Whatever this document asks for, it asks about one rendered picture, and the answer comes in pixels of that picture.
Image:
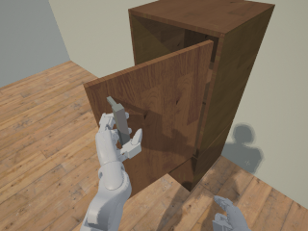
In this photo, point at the left robot forearm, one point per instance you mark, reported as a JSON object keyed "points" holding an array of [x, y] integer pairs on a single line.
{"points": [[105, 210]]}

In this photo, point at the cupboard door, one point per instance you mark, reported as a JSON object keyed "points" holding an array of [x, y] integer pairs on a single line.
{"points": [[163, 98]]}

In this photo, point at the handle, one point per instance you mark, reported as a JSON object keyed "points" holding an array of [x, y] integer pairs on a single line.
{"points": [[120, 121]]}

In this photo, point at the robot right hand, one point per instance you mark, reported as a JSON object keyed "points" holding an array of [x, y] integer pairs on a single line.
{"points": [[234, 217]]}

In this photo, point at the robot left hand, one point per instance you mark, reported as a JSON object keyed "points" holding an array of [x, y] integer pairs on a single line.
{"points": [[106, 140]]}

